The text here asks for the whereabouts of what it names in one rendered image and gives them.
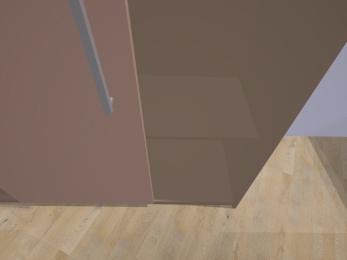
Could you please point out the handle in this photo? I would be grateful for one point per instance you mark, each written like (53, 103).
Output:
(84, 29)

